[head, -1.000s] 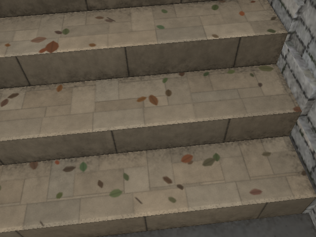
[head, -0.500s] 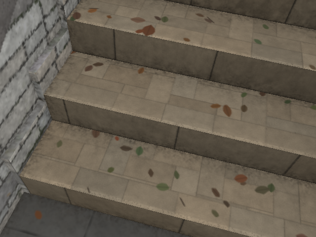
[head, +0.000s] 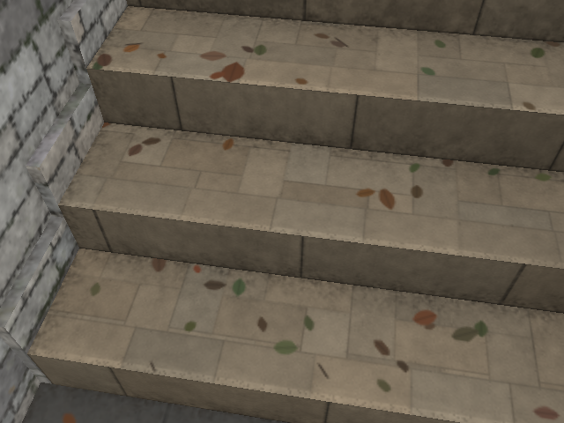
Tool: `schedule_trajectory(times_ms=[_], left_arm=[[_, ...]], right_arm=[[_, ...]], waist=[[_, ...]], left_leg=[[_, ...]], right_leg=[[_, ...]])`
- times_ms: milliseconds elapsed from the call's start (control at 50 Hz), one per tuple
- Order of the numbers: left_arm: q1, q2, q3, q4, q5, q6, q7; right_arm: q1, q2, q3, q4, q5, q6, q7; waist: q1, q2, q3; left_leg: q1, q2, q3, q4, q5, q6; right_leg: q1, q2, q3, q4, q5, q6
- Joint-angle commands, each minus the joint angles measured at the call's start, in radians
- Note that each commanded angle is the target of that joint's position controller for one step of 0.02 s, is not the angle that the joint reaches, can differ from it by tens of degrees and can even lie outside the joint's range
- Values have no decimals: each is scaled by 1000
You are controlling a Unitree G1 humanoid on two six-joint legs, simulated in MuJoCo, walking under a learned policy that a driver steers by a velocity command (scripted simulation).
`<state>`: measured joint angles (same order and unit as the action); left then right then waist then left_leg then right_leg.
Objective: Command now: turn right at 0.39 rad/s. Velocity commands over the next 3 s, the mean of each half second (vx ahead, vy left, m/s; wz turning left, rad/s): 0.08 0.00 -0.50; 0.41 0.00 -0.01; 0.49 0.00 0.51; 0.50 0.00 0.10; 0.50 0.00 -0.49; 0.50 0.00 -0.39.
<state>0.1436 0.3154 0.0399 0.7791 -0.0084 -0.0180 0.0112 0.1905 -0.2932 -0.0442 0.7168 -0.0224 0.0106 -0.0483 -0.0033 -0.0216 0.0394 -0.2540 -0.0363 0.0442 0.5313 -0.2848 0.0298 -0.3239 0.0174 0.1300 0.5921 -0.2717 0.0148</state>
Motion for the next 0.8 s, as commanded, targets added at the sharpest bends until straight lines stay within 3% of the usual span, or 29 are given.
schedule_trajectory(times_ms=[20, 40, 60, 80, 100, 160, 200, 240, 260, 280, 300, 320, 340, 360, 380, 420, 440, 460, 480, 520, 540, 580, 620, 700, 740, 760, 780, 800], left_arm=[[-23, 95, 28, -97, 9, 2, 1], [-30, 111, 34, -107, 16, 6, -6], [-40, 137, 49, -113, 10, 13, -12], [-29, 126, 51, -114, -4, 24, -13], [-33, 92, 40, -120, -13, 34, -11], [-60, 60, 24, -140, -7, 41, -26], [-43, 82, 33, -151, -11, 40, -41], [22, 97, 48, -137, -8, 44, -45], [65, 134, 65, -128, -4, 46, -34], [108, 242, 94, -141, -3, 47, -13], [143, 334, 107, -156, 47, 21, -15], [181, 275, 103, -143, 45, -5, -24], [158, 232, 91, -133, 24, -22, -23], [102, 194, 81, -142, 4, -25, -22], [72, 158, 67, -148, -11, -27, -14], [54, 150, 60, -168, 0, -31, -3], [72, 152, 62, -166, -3, -33, 7], [73, 162, 63, -169, 7, -34, 15], [81, 141, 54, -165, 11, -34, 24], [108, 149, 52, -150, 14, -34, 33], [120, 162, 54, -145, 20, -32, 30], [146, 175, 58, -127, 15, -31, 21], [174, 162, 55, -115, 1, -39, 10], [175, 159, 55, -104, 6, -43, 0], [154, 147, 49, -109, 5, -43, -4], [145, 141, 45, -112, 12, -38, 0], [152, 132, 38, -113, 13, -43, 5], [102, 94, 20, -144, 31, -48, 10]], right_arm=[[44, -172, -58, -56, -5, -4, -3], [26, -166, -56, -71, -3, -8, -12], [26, -157, -50, -78, -3, -14, -18], [-28, -163, -52, -84, 2, -17, -22], [-68, -174, -59, -84, 22, -23, -23], [-65, -197, -70, -67, 18, -10, -14], [-32, -205, -74, -50, 24, 1, -9], [-23, -196, -72, -36, 43, 4, -5], [37, -155, -62, -11, 37, 0, 1], [38, -96, -43, -33, -11, -2, 8], [-35, -88, -34, -109, -35, -22, 3], [-83, -138, -51, -116, -8, -35, 4], [-92, -150, -57, -123, 13, -45, 11], [-90, -169, -70, -106, 15, -49, 8], [-104, -170, -72, -109, 15, -49, 5], [-100, -139, -67, -113, 8, -57, 13], [-94, -121, -62, -102, 9, -67, 16], [-108, -107, -56, -97, 5, -79, 22], [-104, -116, -56, -89, 7, -87, 32], [-139, -89, -44, -93, 12, -95, 45], [-149, -84, -40, -93, 5, -99, 49], [-161, -92, -43, -94, 15, -107, 56], [-180, -94, -39, -107, 24, -113, 60], [-204, -99, -32, -125, 30, -133, 68], [-171, -94, -28, -119, 31, -141, 74], [-136, -98, -32, -109, 27, -143, 72], [-40, -108, -37, -87, 16, -145, 67], [78, -159, -50, -76, 15, -147, 63]], waist=[[-6, 190, -91], [-17, 212, -104], [-21, 140, -98], [11, 91, -82], [22, 86, -62], [-10, 136, -90], [-18, 156, -123], [13, 152, -139], [18, 76, -140], [15, -173, -122], [31, -253, -168], [83, -117, -210], [59, -107, -147], [40, -73, -91], [29, -94, -53], [6, -115, -58], [9, -100, -68], [16, -78, -71], [15, -81, -78], [31, -95, -64], [39, -103, -60], [54, -113, -35], [69, -117, -13], [81, -120, -11], [57, -119, -38], [34, -99, -67], [-9, -81, -150], [-73, 21, -234]], left_leg=[[169, 324, -311, -195, 291, 179], [177, 457, -401, -213, 439, 260], [169, 496, -408, -218, 537, 297], [150, 458, -332, -217, 517, 262], [138, 415, -259, -222, 459, 217], [110, 319, -77, -197, 506, 173], [150, 321, -41, -155, 493, 160], [116, 304, 10, -61, 383, 104], [30, 261, 69, 60, 254, 40], [-253, 157, 141, 341, -163, -65], [-452, 16, -15, 578, -445, -115], [-488, 50, -125, 656, -388, -104], [-529, 73, -141, 634, -273, -78], [-540, 95, -132, 592, -181, -64], [-529, 98, -131, 538, -111, -61], [-456, 76, -121, 489, 8, -61], [-444, 72, -121, 455, 51, -67], [-436, 64, -109, 398, 89, -72], [-406, 63, -104, 339, 122, -79], [-352, 50, -91, 212, 164, -95], [-315, 46, -86, 168, 171, -102], [-283, 48, -84, 97, 174, -102], [-295, 53, -93, 50, 153, -87], [-257, 47, -71, -20, 86, -42], [-176, 31, -37, -72, 108, -7], [-81, 10, -19, -124, 148, 11], [101, 10, -48, -124, 155, 33], [281, 136, -207, -130, 267, 93]], right_leg=[[-197, 6, -51, 185, -44, -12], [-260, -24, -75, 387, -293, 10], [-294, -50, -52, 542, -358, 24], [-291, -87, -33, 538, -323, 29], [-283, -113, -48, 462, -256, 34], [-128, -87, -147, 273, -150, 43], [-65, -55, -192, 143, -85, 29], [64, -10, -229, -56, 54, -13], [180, -8, -174, -155, 155, -51], [349, -221, 138, -200, 533, -145], [341, -431, 481, -231, 570, -374], [357, -395, 460, -289, 226, -387], [331, -335, 410, -327, -86, -328], [286, -296, 370, -356, -239, -275], [248, -277, 352, -379, -269, -254], [203, -232, 300, -406, -186, -239], [214, -221, 280, -411, -154, -232], [224, -214, 257, -412, -110, -231], [223, -201, 228, -407, -80, -223], [200, -188, 189, -401, -39, -214], [179, -184, 178, -399, -21, -212], [159, -191, 183, -395, -21, -213], [181, -212, 210, -386, -38, -219], [222, -230, 228, -342, 36, -222], [230, -225, 198, -292, 183, -207], [217, -192, 162, -234, 302, -187], [173, -149, 112, -128, 436, -161], [67, -94, 44, 82, 400, -110]])
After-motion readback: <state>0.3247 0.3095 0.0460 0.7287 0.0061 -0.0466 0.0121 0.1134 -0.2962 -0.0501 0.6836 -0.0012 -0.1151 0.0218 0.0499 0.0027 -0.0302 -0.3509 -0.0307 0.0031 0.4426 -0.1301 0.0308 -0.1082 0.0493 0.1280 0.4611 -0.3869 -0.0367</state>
